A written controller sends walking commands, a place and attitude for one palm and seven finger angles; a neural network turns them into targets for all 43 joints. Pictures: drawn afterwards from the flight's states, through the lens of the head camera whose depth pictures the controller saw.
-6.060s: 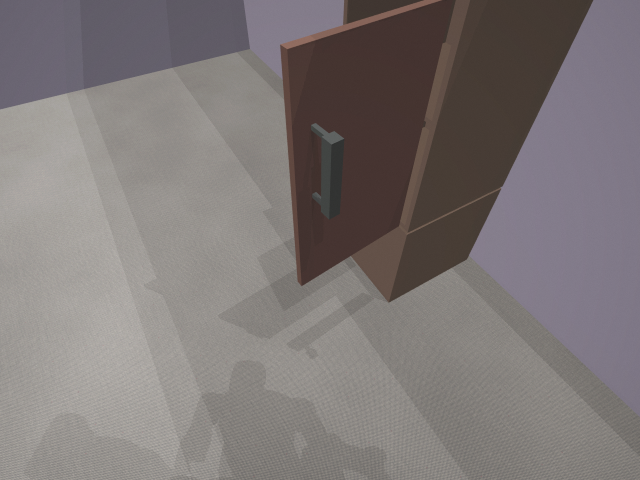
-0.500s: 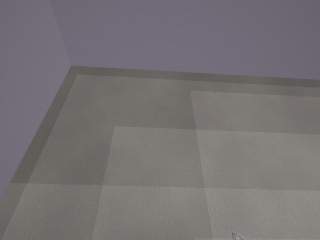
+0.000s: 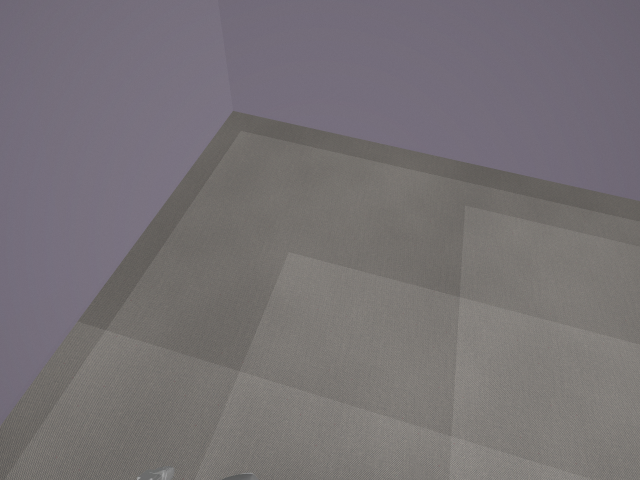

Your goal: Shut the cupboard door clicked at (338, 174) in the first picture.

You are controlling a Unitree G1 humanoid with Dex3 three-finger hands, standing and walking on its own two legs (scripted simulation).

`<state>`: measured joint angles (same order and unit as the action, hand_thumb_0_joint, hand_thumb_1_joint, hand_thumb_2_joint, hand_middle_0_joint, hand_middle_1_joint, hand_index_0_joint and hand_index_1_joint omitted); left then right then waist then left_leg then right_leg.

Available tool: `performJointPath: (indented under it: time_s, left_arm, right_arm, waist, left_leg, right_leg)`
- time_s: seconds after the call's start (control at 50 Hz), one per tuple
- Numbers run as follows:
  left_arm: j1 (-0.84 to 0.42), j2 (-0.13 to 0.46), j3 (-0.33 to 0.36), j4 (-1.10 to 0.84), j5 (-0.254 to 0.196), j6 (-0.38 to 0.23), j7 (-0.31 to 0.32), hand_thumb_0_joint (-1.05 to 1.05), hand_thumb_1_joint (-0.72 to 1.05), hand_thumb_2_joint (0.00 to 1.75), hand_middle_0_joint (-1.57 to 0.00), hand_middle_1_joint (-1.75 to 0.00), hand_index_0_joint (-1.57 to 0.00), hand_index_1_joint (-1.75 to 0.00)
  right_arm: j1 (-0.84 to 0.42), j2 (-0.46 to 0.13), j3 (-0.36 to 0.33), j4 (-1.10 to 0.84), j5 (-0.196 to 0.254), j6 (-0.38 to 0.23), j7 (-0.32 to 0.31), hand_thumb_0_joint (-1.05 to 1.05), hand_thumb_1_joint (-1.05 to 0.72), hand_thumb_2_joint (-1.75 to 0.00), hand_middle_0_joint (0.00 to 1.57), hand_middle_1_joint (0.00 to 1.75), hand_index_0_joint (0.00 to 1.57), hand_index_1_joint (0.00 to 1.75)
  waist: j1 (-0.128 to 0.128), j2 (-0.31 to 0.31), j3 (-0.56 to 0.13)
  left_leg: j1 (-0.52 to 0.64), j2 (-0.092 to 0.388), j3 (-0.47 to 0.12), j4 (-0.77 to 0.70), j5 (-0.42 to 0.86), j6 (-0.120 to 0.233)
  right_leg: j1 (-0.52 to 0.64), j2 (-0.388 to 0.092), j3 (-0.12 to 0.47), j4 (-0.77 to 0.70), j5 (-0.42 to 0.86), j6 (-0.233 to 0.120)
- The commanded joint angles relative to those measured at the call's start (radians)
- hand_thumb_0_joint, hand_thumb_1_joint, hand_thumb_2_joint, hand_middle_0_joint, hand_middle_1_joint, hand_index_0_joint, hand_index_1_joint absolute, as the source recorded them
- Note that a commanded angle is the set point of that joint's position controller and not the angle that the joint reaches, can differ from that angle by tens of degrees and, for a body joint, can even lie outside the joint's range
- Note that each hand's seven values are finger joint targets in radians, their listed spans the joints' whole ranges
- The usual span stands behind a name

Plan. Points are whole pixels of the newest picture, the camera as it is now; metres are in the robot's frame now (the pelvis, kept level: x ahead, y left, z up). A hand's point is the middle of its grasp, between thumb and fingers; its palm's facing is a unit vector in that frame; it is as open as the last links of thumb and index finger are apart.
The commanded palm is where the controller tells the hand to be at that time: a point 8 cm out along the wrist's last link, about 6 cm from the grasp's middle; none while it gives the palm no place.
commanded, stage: walk to a spot facing it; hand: left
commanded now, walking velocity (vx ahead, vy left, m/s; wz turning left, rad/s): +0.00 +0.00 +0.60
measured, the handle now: out of the picture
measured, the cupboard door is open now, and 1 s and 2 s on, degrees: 96 96 96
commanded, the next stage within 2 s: none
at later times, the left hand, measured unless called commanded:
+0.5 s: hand out of the picture +0.04 +0.14 -0.14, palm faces +0.30 -0.92 -0.26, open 7.4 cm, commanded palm none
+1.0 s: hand out of the picture +0.02 +0.16 -0.14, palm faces +0.57 -0.77 -0.29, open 7.4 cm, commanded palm none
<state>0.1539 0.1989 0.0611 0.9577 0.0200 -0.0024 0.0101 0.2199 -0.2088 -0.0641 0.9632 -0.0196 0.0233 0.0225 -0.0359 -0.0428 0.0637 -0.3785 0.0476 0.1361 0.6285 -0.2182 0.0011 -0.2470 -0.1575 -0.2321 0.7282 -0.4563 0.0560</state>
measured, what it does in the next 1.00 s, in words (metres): steps to the right, turning left: right foot, then left foot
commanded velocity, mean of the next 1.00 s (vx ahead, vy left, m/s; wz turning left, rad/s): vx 0.00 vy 0.00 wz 0.60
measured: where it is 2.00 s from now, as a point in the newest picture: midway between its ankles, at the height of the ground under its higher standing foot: outside the picture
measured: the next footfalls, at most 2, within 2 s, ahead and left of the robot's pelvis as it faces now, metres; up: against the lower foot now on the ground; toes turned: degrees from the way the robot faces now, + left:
right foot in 0.30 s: +0.09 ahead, -0.17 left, +0.00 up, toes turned +7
left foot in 0.64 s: +0.03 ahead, +0.06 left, +0.00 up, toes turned +30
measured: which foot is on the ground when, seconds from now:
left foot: down 0.00-0.30, up 0.32-0.62, down 0.64-1.00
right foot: up 0.00-0.28, down 0.30-0.64, up 0.66-0.98, down 1.00-1.00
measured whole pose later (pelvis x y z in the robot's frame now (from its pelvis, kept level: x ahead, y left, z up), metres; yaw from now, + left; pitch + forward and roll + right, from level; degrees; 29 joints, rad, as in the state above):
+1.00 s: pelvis +0.05 -0.09 +0.01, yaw +36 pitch +2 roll +0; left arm 0.13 0.25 0.07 0.86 0.02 0.03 0.01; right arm 0.19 -0.22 -0.07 0.91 -0.02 0.06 0.01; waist -0.02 0.02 0.07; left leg -0.37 -0.03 -0.10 0.59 -0.25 -0.02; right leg -0.30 -0.04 -0.02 0.59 -0.34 0.05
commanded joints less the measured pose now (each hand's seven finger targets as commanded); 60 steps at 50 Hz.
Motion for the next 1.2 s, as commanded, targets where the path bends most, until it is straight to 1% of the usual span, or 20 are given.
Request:
performJointPath:
  time_s: [0.0, 0.08, 0.18, 0.24, 0.28, 0.3, 0.38, 0.5, 0.58, 0.6, 0.62, 0.64, 0.74, 0.92, 0.94, 0.96, 0.98, 1.0, 1.06, 1.18]
  left_arm:
    - [-0.086, 0.083, 0.019, -0.146, -0.003, 0.015, 0.018, 0.00, 0.90, 0.90, -0.20, -0.30, -0.20, -0.30]
    - [-0.051, 0.089, 0.022, -0.112, -0.005, 0.025, 0.002, 0.00, 0.90, 0.90, -0.20, -0.30, -0.20, -0.30]
    - [-0.008, 0.089, 0.019, -0.121, -0.007, 0.029, 0.000, 0.00, 0.90, 0.90, -0.20, -0.30, -0.20, -0.30]
    - [0.122, 0.127, 0.032, -0.104, -0.005, 0.014, 0.004, 0.00, 0.90, 0.90, -0.20, -0.30, -0.20, -0.30]
    - [0.139, 0.280, 0.054, -0.126, 0.017, 0.000, 0.017, 0.00, 0.90, 0.90, -0.20, -0.30, -0.20, -0.30]
    - [0.099, 0.270, 0.043, -0.144, 0.010, -0.001, 0.019, 0.00, 0.90, 0.90, -0.20, -0.30, -0.20, -0.30]
    - [0.032, 0.162, 0.018, -0.150, 0.006, -0.014, 0.023, 0.00, 0.90, 0.90, -0.20, -0.30, -0.20, -0.30]
    - [0.143, 0.222, 0.036, -0.098, 0.010, -0.015, 0.022, 0.00, 0.90, 0.90, -0.20, -0.30, -0.20, -0.30]
    - [0.099, 0.228, 0.048, -0.097, -0.001, -0.007, 0.013, 0.00, 0.90, 0.90, -0.20, -0.30, -0.20, -0.30]
    - [0.087, 0.207, 0.045, -0.111, -0.008, -0.003, 0.008, 0.00, 0.90, 0.90, -0.20, -0.30, -0.20, -0.30]
    - [0.060, 0.138, 0.025, -0.150, -0.013, 0.002, 0.001, 0.00, 0.90, 0.90, -0.20, -0.30, -0.20, -0.30]
    - [-0.002, 0.146, 0.018, -0.192, -0.002, 0.015, 0.007, 0.00, 0.90, 0.90, -0.20, -0.30, -0.20, -0.30]
    - [0.011, 0.131, 0.029, -0.125, -0.002, 0.034, -0.001, 0.00, 0.90, 0.90, -0.20, -0.30, -0.20, -0.30]
    - [0.057, 0.121, 0.027, -0.138, -0.008, 0.022, 0.004, 0.00, 0.90, 0.90, -0.20, -0.30, -0.20, -0.30]
    - [0.099, 0.137, 0.034, -0.130, -0.009, 0.015, 0.008, 0.00, 0.90, 0.90, -0.20, -0.30, -0.20, -0.30]
    - [0.135, 0.205, 0.050, -0.128, 0.003, 0.004, 0.017, 0.00, 0.90, 0.90, -0.20, -0.30, -0.20, -0.30]
    - [0.129, 0.282, 0.061, -0.138, 0.015, 0.001, 0.022, 0.00, 0.90, 0.90, -0.20, -0.30, -0.20, -0.30]
    - [0.098, 0.275, 0.049, -0.155, 0.008, 0.001, 0.024, 0.00, 0.90, 0.90, -0.20, -0.30, -0.20, -0.30]
    - [-0.012, 0.171, 0.023, -0.173, 0.001, -0.003, 0.026, 0.00, 0.90, 0.90, -0.20, -0.30, -0.20, -0.30]
    - [0.095, 0.221, 0.037, -0.126, 0.008, -0.009, 0.023, 0.00, 0.90, 0.90, -0.20, -0.30, -0.20, -0.30]
  right_arm:
    - [0.196, -0.272, -0.061, -0.034, -0.012, -0.016, -0.031, 0.00, -0.90, -0.90, 0.20, 0.30, 0.20, 0.30]
    - [0.031, -0.206, -0.037, -0.085, -0.013, -0.020, -0.040, 0.00, -0.90, -0.90, 0.20, 0.30, 0.20, 0.30]
    - [-0.034, -0.238, -0.053, -0.115, -0.014, 0.000, -0.029, 0.00, -0.90, -0.90, 0.20, 0.30, 0.20, 0.30]
    - [-0.118, -0.220, -0.058, -0.151, -0.003, 0.014, -0.021, 0.00, -0.90, -0.90, 0.20, 0.30, 0.20, 0.30]
    - [-0.148, -0.122, -0.043, -0.197, 0.007, 0.017, -0.006, 0.00, -0.90, -0.90, 0.20, 0.30, 0.20, 0.30]
    - [-0.131, -0.150, -0.046, -0.197, -0.001, 0.019, 0.000, 0.00, -0.90, -0.90, 0.20, 0.30, 0.20, 0.30]
    - [-0.115, -0.104, -0.033, -0.144, 0.003, 0.033, 0.007, 0.00, -0.90, -0.90, 0.20, 0.30, 0.20, 0.30]
    - [-0.195, -0.070, -0.007, -0.155, 0.012, 0.025, 0.014, 0.00, -0.90, -0.90, 0.20, 0.30, 0.20, 0.30]
    - [-0.101, -0.112, -0.016, -0.139, 0.008, 0.015, 0.007, 0.00, -0.90, -0.90, 0.20, 0.30, 0.20, 0.30]
    - [-0.035, -0.177, -0.034, -0.124, 0.002, 0.007, 0.004, 0.00, -0.90, -0.90, 0.20, 0.30, 0.20, 0.30]
    - [0.032, -0.288, -0.063, -0.123, -0.005, 0.004, -0.002, 0.00, -0.90, -0.90, 0.20, 0.30, 0.20, 0.30]
    - [0.088, -0.324, -0.068, -0.102, -0.002, 0.013, -0.008, 0.00, -0.90, -0.90, 0.20, 0.30, 0.20, 0.30]
    - [-0.072, -0.221, -0.040, -0.131, -0.005, -0.005, -0.035, 0.00, -0.90, -0.90, 0.20, 0.30, 0.20, 0.30]
    - [-0.096, -0.232, -0.061, -0.138, -0.007, 0.015, -0.023, 0.00, -0.90, -0.90, 0.20, 0.30, 0.20, 0.30]
    - [-0.111, -0.214, -0.059, -0.147, -0.002, 0.017, -0.021, 0.00, -0.90, -0.90, 0.20, 0.30, 0.20, 0.30]
    - [-0.107, -0.162, -0.054, -0.162, 0.007, 0.019, -0.016, 0.00, -0.90, -0.90, 0.20, 0.30, 0.20, 0.30]
    - [-0.112, -0.111, -0.044, -0.186, 0.009, 0.016, -0.011, 0.00, -0.90, -0.90, 0.20, 0.30, 0.20, 0.30]
    - [-0.110, -0.148, -0.049, -0.186, -0.001, 0.019, -0.004, 0.00, -0.90, -0.90, 0.20, 0.30, 0.20, 0.30]
    - [-0.091, -0.122, -0.045, -0.135, 0.000, 0.035, 0.005, 0.00, -0.90, -0.90, 0.20, 0.30, 0.20, 0.30]
    - [-0.153, -0.070, -0.015, -0.139, 0.011, 0.026, 0.016, 0.00, -0.90, -0.90, 0.20, 0.30, 0.20, 0.30]
  waist:
    - [-0.072, 0.249, -0.200]
    - [0.000, 0.184, -0.105]
    - [0.011, 0.194, -0.117]
    - [0.077, 0.149, -0.119]
    - [0.109, -0.320, -0.074]
    - [0.080, -0.215, -0.069]
    - [0.026, -0.191, -0.077]
    - [0.085, -0.167, -0.111]
    - [0.025, -0.113, -0.136]
    - [-0.015, 0.029, -0.181]
    - [-0.054, 0.333, -0.199]
    - [-0.077, 0.260, -0.188]
    - [0.020, 0.199, -0.100]
    - [0.047, 0.213, -0.098]
    - [0.072, 0.166, -0.108]
    - [0.092, -0.023, -0.116]
    - [0.101, -0.277, -0.094]
    - [0.088, -0.214, -0.086]
    - [0.021, -0.208, -0.040]
    - [0.078, -0.150, -0.090]
  left_leg:
    - [0.308, 0.385, -0.563, -0.255, 0.408, 0.233]
    - [0.184, 0.247, -0.370, -0.266, 0.362, 0.150]
    - [0.102, 0.198, -0.373, -0.265, 0.186, 0.138]
    - [-0.063, 0.119, -0.347, -0.167, 0.018, 0.078]
    - [-0.267, -0.103, -0.119, 0.310, -0.390, -0.050]
    - [-0.223, -0.055, -0.171, 0.481, -0.368, -0.034]
    - [-0.206, -0.011, -0.118, 0.506, -0.246, -0.073]
    - [-0.080, -0.039, -0.018, 0.150, -0.239, -0.065]
    - [0.159, -0.041, -0.010, -0.134, -0.034, -0.034]
    - [0.337, 0.062, -0.127, -0.204, 0.156, 0.014]
    - [0.471, 0.344, -0.493, -0.235, 0.519, 0.160]
    - [0.411, 0.419, -0.526, -0.241, 0.518, 0.254]
    - [0.200, 0.206, -0.362, -0.281, 0.292, 0.149]
    - [0.028, 0.129, -0.436, -0.230, 0.125, 0.116]
    - [-0.045, 0.097, -0.425, -0.184, 0.062, 0.087]
    - [-0.188, 0.002, -0.340, -0.028, -0.093, 0.025]
    - [-0.277, -0.126, -0.149, 0.239, -0.352, -0.048]
    - [-0.229, -0.072, -0.185, 0.449, -0.376, -0.034]
    - [-0.225, -0.013, -0.154, 0.582, -0.241, -0.063]
    - [-0.097, -0.034, -0.031, 0.192, -0.239, -0.073]
  right_leg:
    - [-0.375, 0.057, 0.212, 0.504, -0.189, 0.015]
    - [-0.312, 0.058, 0.229, 0.385, -0.003, 0.023]
    - [-0.121, 0.124, 0.182, 0.079, 0.009, 0.010]
    - [0.122, 0.123, 0.174, -0.240, 0.187, -0.001]
    - [0.123, -0.319, 0.633, -0.539, 0.132, -0.178]
    - [0.022, -0.328, 0.573, -0.508, 0.154, -0.225]
    - [0.109, -0.162, 0.254, -0.360, 0.664, -0.164]
    - [0.229, -0.199, 0.185, -0.284, 0.854, -0.165]
    - [0.111, -0.187, 0.105, -0.145, 0.718, -0.094]
    - [-0.043, -0.146, 0.059, 0.012, 0.544, -0.039]
    - [-0.321, 0.006, 0.042, 0.256, -0.105, 0.038]
    - [-0.370, 0.028, 0.156, 0.385, -0.220, 0.028]
    - [-0.302, 0.051, 0.237, 0.397, 0.031, 0.028]
    - [0.025, 0.155, 0.183, -0.105, 0.113, 0.004]
    - [0.139, 0.135, 0.192, -0.247, 0.181, -0.003]
    - [0.258, -0.029, 0.364, -0.412, 0.107, -0.050]
    - [0.223, -0.295, 0.611, -0.505, 0.130, -0.169]
    - [0.087, -0.334, 0.583, -0.498, 0.156, -0.226]
    - [0.072, -0.175, 0.310, -0.400, 0.489, -0.175]
    - [0.206, -0.186, 0.189, -0.303, 0.761, -0.164]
